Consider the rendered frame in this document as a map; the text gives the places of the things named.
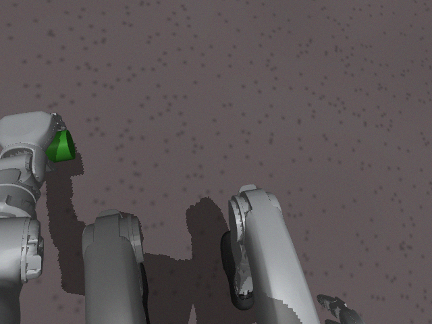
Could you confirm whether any right robot hand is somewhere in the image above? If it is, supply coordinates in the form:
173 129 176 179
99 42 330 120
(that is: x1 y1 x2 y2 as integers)
317 294 366 324

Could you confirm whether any left robot arm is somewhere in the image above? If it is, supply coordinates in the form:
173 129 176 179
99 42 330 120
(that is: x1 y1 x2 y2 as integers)
0 143 47 324

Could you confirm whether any right robot foot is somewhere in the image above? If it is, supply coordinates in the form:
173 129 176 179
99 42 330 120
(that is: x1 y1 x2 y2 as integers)
220 231 254 311

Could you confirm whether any left robot hand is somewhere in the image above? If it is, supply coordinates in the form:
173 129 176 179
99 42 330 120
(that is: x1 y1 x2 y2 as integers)
0 111 67 173

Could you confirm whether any can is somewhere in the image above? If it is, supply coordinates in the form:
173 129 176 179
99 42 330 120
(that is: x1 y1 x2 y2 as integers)
45 130 76 163

